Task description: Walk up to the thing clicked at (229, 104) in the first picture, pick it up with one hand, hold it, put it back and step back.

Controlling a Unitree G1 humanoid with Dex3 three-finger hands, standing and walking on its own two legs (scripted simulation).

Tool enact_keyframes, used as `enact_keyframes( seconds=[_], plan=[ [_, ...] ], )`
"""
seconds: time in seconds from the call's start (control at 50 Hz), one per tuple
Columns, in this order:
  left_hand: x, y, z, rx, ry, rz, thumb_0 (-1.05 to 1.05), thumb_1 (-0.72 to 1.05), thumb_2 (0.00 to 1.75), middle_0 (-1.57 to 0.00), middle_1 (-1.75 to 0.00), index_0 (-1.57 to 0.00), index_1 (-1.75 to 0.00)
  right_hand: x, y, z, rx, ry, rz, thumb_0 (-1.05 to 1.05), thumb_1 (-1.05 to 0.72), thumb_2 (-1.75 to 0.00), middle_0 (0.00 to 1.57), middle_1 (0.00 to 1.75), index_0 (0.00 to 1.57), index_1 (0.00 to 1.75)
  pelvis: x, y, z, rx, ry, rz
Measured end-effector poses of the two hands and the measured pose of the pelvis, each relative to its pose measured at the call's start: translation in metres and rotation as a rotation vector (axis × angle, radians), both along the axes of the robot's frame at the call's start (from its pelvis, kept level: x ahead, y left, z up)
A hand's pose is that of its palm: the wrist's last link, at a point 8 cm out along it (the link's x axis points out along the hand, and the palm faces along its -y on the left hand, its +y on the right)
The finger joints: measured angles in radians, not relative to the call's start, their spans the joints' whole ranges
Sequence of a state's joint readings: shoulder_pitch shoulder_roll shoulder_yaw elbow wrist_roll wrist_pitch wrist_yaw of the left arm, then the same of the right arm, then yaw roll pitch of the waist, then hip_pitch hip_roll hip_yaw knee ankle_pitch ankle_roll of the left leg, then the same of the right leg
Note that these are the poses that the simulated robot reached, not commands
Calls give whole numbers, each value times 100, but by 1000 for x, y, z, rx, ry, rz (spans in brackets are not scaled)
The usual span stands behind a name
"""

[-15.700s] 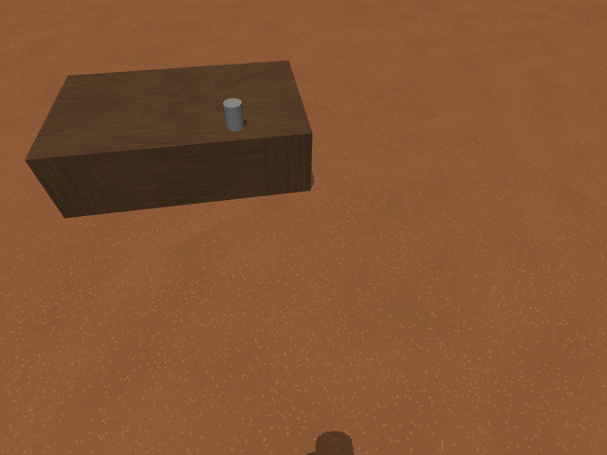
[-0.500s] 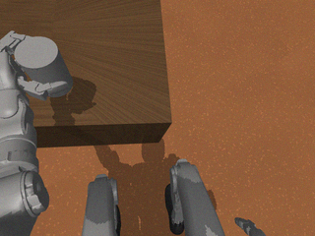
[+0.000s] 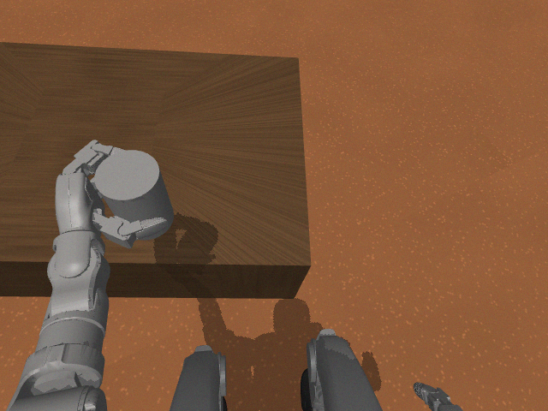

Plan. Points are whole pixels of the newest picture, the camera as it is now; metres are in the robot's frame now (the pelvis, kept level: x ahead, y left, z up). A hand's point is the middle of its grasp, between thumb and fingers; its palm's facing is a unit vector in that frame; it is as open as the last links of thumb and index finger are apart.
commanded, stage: lift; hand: left
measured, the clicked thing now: (138, 197) +0.42 +0.17 +0.02
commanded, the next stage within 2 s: hold in 0.94 s
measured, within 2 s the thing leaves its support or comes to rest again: neither
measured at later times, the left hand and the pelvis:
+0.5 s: hand (117, 185) +0.39 +0.17 +0.10, palm faces +0.14 -0.99 -0.05, open 11.2 cm; pelvis +0.02 +0.00 +0.07, yaw +0 degrees
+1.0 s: hand (111, 167) +0.39 +0.17 +0.13, palm faces +0.15 -0.99 -0.04, open 11.2 cm; pelvis +0.04 -0.01 +0.09, yaw +1 degrees
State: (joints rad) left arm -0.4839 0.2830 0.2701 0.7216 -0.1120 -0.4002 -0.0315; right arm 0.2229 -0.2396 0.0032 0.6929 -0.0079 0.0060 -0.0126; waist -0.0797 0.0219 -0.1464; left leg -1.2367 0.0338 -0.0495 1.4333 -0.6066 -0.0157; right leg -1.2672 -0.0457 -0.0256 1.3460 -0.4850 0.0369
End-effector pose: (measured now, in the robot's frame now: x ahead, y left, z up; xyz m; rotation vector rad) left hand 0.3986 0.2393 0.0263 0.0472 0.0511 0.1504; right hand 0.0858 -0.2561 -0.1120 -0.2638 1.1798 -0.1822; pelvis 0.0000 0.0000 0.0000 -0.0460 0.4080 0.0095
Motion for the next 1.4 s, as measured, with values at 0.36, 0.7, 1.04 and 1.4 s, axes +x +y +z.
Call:
enact_keyframes(
  seconds=[0.36, 0.7, 1.04, 1.4],
  plan=[
    [-29, -13, 60, -5, -8, 2, -1, -61, 87, -73, -124, -74, -124, 35, 4, 60, 8, -103, 33, 1, -92, -90, 20, 30, 20, 30, 15, -4, 54, 10, -123, 7],
    [-32, -19, 91, -6, -11, 3, -1, -61, 87, -73, -124, -73, -124, 57, 11, 86, 37, -145, 36, 1, -92, -90, 20, 30, 20, 30, 32, -5, 80, 19, -185, 3],
    [-34, -22, 112, -9, -21, 2, -1, -61, 88, -73, -124, -73, -124, 69, 7, 104, 36, -170, 27, 1, -91, -90, 20, 30, 20, 30, 43, -7, 95, 23, -235, 3],
    [-44, -29, 122, -15, -23, 6, -2, -61, 84, -74, -124, -75, -123, 69, 4, 114, 45, -193, 29, 1, -92, -90, 20, 30, 20, 30, 40, -10, 104, 29, -275, 1]
  ],
)
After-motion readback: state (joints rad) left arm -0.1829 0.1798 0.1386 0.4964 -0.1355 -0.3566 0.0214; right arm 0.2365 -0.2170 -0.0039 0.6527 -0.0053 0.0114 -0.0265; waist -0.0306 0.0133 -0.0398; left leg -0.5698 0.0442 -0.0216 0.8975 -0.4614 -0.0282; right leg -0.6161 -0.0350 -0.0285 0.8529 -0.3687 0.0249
